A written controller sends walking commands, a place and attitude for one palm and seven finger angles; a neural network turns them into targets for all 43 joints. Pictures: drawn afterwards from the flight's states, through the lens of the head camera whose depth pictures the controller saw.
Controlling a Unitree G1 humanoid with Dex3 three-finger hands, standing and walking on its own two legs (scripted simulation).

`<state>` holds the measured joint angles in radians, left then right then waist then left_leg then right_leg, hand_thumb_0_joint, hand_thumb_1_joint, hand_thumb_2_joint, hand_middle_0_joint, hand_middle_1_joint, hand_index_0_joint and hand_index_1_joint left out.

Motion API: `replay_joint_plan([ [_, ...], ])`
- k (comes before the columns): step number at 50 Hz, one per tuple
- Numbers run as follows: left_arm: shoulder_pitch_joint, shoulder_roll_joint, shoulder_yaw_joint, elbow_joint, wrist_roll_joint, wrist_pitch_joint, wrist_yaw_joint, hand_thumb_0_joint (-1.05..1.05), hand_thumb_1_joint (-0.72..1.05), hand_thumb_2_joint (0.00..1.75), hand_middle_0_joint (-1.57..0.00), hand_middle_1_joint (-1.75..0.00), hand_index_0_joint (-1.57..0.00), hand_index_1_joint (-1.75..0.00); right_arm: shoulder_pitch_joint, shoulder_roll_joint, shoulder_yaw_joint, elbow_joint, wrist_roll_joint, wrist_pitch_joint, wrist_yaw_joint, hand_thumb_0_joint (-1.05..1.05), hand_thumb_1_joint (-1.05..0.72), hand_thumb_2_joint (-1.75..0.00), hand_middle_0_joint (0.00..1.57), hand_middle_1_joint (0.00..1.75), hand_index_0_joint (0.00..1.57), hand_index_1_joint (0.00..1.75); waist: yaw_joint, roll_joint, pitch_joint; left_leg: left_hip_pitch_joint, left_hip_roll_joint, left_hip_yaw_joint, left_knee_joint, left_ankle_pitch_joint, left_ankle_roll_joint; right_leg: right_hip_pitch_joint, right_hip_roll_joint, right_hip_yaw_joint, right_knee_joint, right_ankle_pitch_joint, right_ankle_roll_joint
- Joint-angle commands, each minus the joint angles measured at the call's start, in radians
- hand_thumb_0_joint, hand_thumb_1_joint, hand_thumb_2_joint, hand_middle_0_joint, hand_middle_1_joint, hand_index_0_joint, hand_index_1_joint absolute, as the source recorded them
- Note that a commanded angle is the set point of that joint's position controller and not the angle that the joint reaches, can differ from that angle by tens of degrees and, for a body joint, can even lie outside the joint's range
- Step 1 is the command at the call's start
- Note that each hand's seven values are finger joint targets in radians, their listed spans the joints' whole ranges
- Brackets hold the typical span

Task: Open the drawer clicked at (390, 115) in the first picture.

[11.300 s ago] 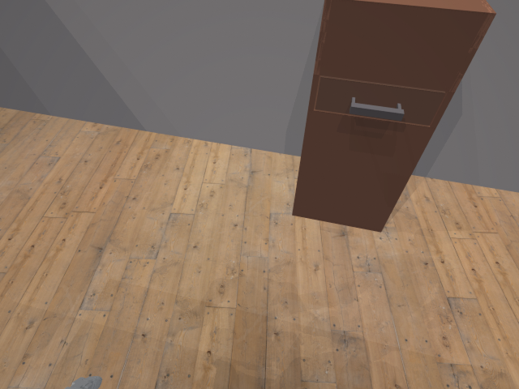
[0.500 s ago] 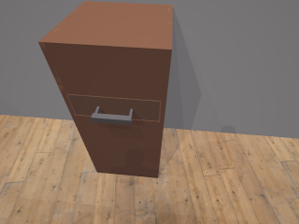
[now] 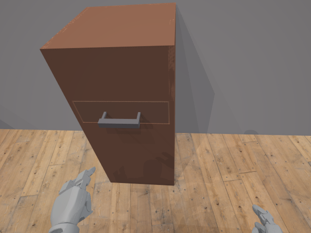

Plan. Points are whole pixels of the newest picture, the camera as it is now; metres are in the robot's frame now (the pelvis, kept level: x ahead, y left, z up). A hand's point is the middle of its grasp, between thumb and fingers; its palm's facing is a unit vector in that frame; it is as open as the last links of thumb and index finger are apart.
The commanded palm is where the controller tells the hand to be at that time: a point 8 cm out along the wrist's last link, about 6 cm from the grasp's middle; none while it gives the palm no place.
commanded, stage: raise the hand with hooked fingers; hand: left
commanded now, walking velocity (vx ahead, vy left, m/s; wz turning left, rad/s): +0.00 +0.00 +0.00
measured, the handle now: (120, 118) +0.56 +0.18 -0.07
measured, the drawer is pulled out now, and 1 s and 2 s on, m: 0.00 0.00 0.00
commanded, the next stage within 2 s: move the hooked fingers above the handle in 1.64 s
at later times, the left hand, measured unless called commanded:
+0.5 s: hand (83, 187) +0.25 +0.21 +0.00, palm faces +0.05 -0.15 -0.99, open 10.6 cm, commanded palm +0.22 +0.21 +0.05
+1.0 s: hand (78, 150) +0.32 +0.23 +0.06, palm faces +0.06 -0.10 -0.99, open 13.4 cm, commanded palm +0.30 +0.23 +0.12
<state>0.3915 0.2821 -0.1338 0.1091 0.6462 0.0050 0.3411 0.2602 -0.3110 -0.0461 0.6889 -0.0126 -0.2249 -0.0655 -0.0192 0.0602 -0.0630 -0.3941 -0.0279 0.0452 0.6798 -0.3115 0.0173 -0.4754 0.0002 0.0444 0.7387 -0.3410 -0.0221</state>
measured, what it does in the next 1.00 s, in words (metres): shifts its weight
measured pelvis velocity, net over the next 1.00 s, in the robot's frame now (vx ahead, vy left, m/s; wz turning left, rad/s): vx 0.06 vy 0.00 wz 0.01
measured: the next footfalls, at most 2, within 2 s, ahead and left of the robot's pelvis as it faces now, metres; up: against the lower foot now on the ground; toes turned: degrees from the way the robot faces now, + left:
none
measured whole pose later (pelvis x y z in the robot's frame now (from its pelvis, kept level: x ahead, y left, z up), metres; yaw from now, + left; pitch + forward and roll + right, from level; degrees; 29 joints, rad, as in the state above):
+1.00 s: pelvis +0.06 +0.00 +0.01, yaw +0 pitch +5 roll +1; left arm 0.14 0.43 -0.06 -0.03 0.98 0.01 0.22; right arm 0.11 -0.26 -0.03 0.57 -0.02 0.12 -0.01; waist 0.06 0.05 -0.05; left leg -0.34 -0.02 0.01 0.63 -0.37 0.01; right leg -0.41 0.02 0.04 0.67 -0.33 -0.01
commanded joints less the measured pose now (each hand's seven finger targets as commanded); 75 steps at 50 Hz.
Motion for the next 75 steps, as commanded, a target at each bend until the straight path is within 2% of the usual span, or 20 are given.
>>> replay_joint_plan([
  [1, 0.291, 0.014, 0.013, -0.071, 0.294, -0.086, 0.065, 0.00, 0.57, 0.76, -0.22, -0.51, -0.22, -0.51, -0.229, -0.052, -0.024, -0.307, -0.040, 0.109, 0.088, 0.00, -0.90, -0.90, 0.20, 0.30, 0.20, 0.30, 0.143, -0.296, 0.007, -0.180, -0.054, -0.036, -0.048, -0.071, -0.006, -0.019, 0.019, 0.110, -0.172, -0.217, -0.061],
  [5, 0.161, 0.119, 0.127, -0.234, 0.422, -0.100, 0.140, 0.00, 0.48, 0.72, -0.23, -0.57, -0.23, -0.57, -0.312, -0.029, -0.021, -0.380, -0.044, 0.237, 0.109, 0.00, -0.90, -0.90, 0.20, 0.30, 0.20, 0.30, 0.168, -0.130, -0.036, -0.155, -0.046, -0.026, -0.015, -0.066, -0.004, -0.057, 0.032, 0.101, -0.102, -0.196, -0.081],
  [9, -0.047, 0.143, 0.127, -0.353, 0.496, -0.098, 0.217, 0.00, 0.39, 0.68, -0.24, -0.63, -0.24, -0.63, -0.282, -0.008, -0.017, -0.390, -0.067, 0.276, 0.115, 0.00, -0.90, -0.90, 0.20, 0.30, 0.20, 0.30, 0.123, -0.045, -0.220, -0.080, -0.031, -0.057, 0.105, 0.039, 0.002, -0.173, 0.038, 0.149, 0.000, -0.041, -0.080],
  [12, -0.174, 0.171, 0.122, -0.429, 0.521, -0.100, 0.235, 0.00, 0.32, 0.65, -0.24, -0.68, -0.24, -0.68, -0.278, -0.012, -0.015, -0.382, -0.086, 0.279, 0.115, 0.00, -0.90, -0.90, 0.20, 0.30, 0.20, 0.30, 0.079, 0.020, -0.275, 0.000, -0.026, -0.084, 0.183, 0.061, 0.001, -0.285, 0.038, 0.163, 0.019, -0.068, -0.078],
  [14, -0.201, 0.169, 0.096, -0.456, 0.506, -0.099, 0.215, 0.00, 0.27, 0.63, -0.25, -0.70, -0.25, -0.70, -0.279, -0.021, -0.009, -0.378, -0.093, 0.282, 0.118, 0.00, -0.90, -0.90, 0.20, 0.30, 0.20, 0.30, 0.061, 0.035, -0.281, 0.018, -0.025, -0.088, 0.197, 0.096, 0.000, -0.290, 0.042, 0.139, 0.034, -0.014, -0.077],
  [16, -0.163, 0.134, 0.065, -0.447, 0.447, -0.076, 0.173, 0.00, 0.22, 0.61, -0.25, -0.74, -0.25, -0.74, -0.278, -0.020, -0.005, -0.368, -0.084, 0.286, 0.113, 0.00, -0.90, -0.90, 0.20, 0.30, 0.20, 0.30, 0.047, -0.002, -0.271, 0.007, -0.021, -0.097, 0.171, 0.115, 0.011, -0.218, 0.044, 0.100, 0.028, 0.063, -0.063],
  [21, -0.067, 0.145, 0.071, -0.362, 0.392, -0.012, 0.052, 0.00, 0.11, 0.56, -0.26, -0.81, -0.26, -0.81, -0.280, -0.005, 0.027, -0.347, -0.050, 0.305, 0.094, 0.00, -0.90, -0.90, 0.20, 0.30, 0.20, 0.30, 0.068, -0.116, -0.175, -0.065, -0.005, -0.081, 0.062, 0.111, 0.012, -0.041, 0.045, 0.043, -0.021, 0.144, -0.044],
  [25, -0.059, 0.222, 0.147, -0.387, 0.407, -0.024, 0.027, 0.00, 0.01, 0.52, -0.26, -0.87, -0.26, -0.87, -0.269, -0.003, 0.035, -0.337, -0.049, 0.290, 0.084, 0.00, -0.90, -0.90, 0.20, 0.30, 0.20, 0.30, 0.111, -0.094, -0.202, -0.047, -0.002, -0.068, 0.014, 0.165, 0.006, 0.060, 0.037, 0.047, -0.037, 0.211, -0.044],
  [28, -0.054, 0.238, 0.182, -0.411, 0.403, -0.049, 0.039, 0.00, -0.06, 0.49, -0.27, -0.92, -0.27, -0.92, -0.251, 0.000, 0.027, -0.326, -0.048, 0.278, 0.084, 0.00, -0.90, -0.90, 0.20, 0.30, 0.20, 0.30, 0.114, -0.067, -0.234, -0.024, -0.004, -0.063, 0.004, 0.235, 0.004, 0.110, 0.029, 0.055, -0.037, 0.301, -0.043],
  [32, -0.107, 0.244, 0.212, -0.417, 0.375, -0.054, 0.058, 0.00, -0.15, 0.45, -0.27, -0.98, -0.27, -0.98, -0.238, -0.010, 0.008, -0.305, -0.048, 0.276, 0.078, 0.00, -0.90, -0.90, 0.20, 0.30, 0.20, 0.30, 0.097, -0.090, -0.231, -0.016, -0.008, -0.061, -0.011, 0.238, 0.008, 0.138, 0.019, 0.053, -0.059, 0.342, -0.037],
  [37, -0.204, 0.246, 0.187, -0.421, 0.352, -0.039, 0.041, 0.00, -0.27, 0.40, -0.28, -1.05, -0.28, -1.05, -0.236, -0.025, -0.015, -0.283, -0.038, 0.276, 0.068, 0.00, -0.90, -0.90, 0.20, 0.30, 0.20, 0.30, 0.084, -0.053, -0.248, 0.035, -0.007, -0.053, -0.031, 0.259, 0.010, 0.144, 0.013, 0.033, -0.082, 0.328, -0.033],
  [43, -0.305, 0.291, 0.187, -0.369, 0.341, -0.003, -0.033, 0.00, -0.41, 0.34, -0.29, -1.14, -0.29, -1.14, -0.251, -0.032, -0.014, -0.266, -0.019, 0.289, 0.056, 0.00, -0.90, -0.90, 0.20, 0.30, 0.20, 0.30, 0.092, -0.078, -0.206, 0.064, -0.005, -0.043, -0.085, 0.284, 0.011, 0.196, 0.011, 0.026, -0.127, 0.345, -0.028],
  [47, -0.417, 0.326, 0.196, -0.358, 0.344, 0.003, -0.076, 0.00, -0.50, 0.30, -0.30, -1.20, -0.30, -1.20, -0.261, -0.027, -0.006, -0.262, -0.010, 0.300, 0.050, 0.00, -0.90, -0.90, 0.20, 0.30, 0.20, 0.30, 0.098, -0.027, -0.195, 0.106, -0.004, -0.039, -0.122, 0.300, 0.007, 0.218, 0.013, 0.013, -0.154, 0.326, -0.030],
  [50, -0.487, 0.355, 0.213, -0.308, 0.334, 0.011, -0.115, 0.00, -0.50, 0.30, -0.30, -1.20, -0.30, -1.20, -0.260, -0.028, 0.000, -0.260, -0.003, 0.309, 0.044, 0.00, -0.90, -0.90, 0.20, 0.30, 0.20, 0.30, 0.099, -0.058, -0.182, 0.112, -0.006, -0.032, -0.146, 0.283, 0.010, 0.243, 0.015, 0.011, -0.185, 0.316, -0.024],
  [53, -0.573, 0.357, 0.194, -0.298, 0.328, 0.008, -0.151, 0.00, -0.50, 0.30, -0.30, -1.20, -0.30, -1.20, -0.259, -0.023, 0.006, -0.254, -0.003, 0.315, 0.041, 0.00, -0.90, -0.90, 0.20, 0.30, 0.20, 0.30, 0.094, -0.023, -0.192, 0.143, -0.007, -0.028, -0.162, 0.307, 0.009, 0.264, 0.013, 0.000, -0.199, 0.339, -0.024],
  [57, -0.660, 0.376, 0.191, -0.255, 0.310, -0.003, -0.208, 0.00, -0.50, 0.30, -0.30, -1.20, -0.30, -1.20, -0.251, -0.025, 0.012, -0.247, 0.002, 0.323, 0.035, 0.00, -0.90, -0.90, 0.20, 0.30, 0.20, 0.30, 0.084, -0.059, -0.181, 0.146, -0.010, -0.023, -0.180, 0.304, 0.010, 0.288, 0.012, -0.007, -0.224, 0.349, -0.018],
  [61, -0.757, 0.410, 0.203, -0.231, 0.301, -0.032, -0.248, 0.00, -0.50, 0.30, -0.30, -1.20, -0.30, -1.20, -0.242, -0.030, 0.014, -0.241, 0.002, 0.326, 0.030, 0.00, -0.90, -0.90, 0.20, 0.30, 0.20, 0.30, 0.085, -0.033, -0.197, 0.164, -0.009, -0.028, -0.193, 0.321, 0.008, 0.300, 0.010, -0.020, -0.232, 0.345, -0.020],
  [65, -0.676, 0.404, 0.224, -0.181, 0.271, -0.061, -0.284, 0.00, -0.50, 0.30, -0.30, -1.20, -0.30, -1.20, -0.222, -0.036, 0.006, -0.245, 0.006, 0.326, 0.035, 0.00, -0.90, -0.90, 0.20, 0.30, 0.20, 0.30, 0.101, -0.069, -0.195, 0.152, -0.009, -0.029, -0.206, 0.336, 0.007, 0.322, 0.014, -0.024, -0.245, 0.355, -0.019],
  [70, -0.660, 0.414, 0.248, -0.241, 0.260, -0.113, -0.275, 0.00, -0.50, 0.30, -0.30, -1.20, -0.30, -1.20, -0.216, -0.043, -0.004, -0.251, 0.001, 0.324, 0.044, 0.00, -0.90, -0.90, 0.20, 0.30, 0.20, 0.30, 0.107, -0.059, -0.200, 0.150, -0.004, -0.033, -0.207, 0.360, 0.006, 0.310, 0.013, -0.025, -0.239, 0.362, -0.019],
  [75, -0.701, 0.453, 0.294, -0.285, 0.276, -0.143, -0.205, 0.00, -0.50, 0.30, -0.30, -1.20, -0.30, -1.20, -0.200, -0.044, -0.017, -0.235, 0.001, 0.319, 0.045, 0.00, -0.90, -0.90, 0.20, 0.30, 0.20, 0.30, 0.108, -0.026, -0.252, 0.165, -0.003, -0.039, -0.196, 0.376, 0.001, 0.298, 0.012, -0.025, -0.225, 0.352, -0.022],
])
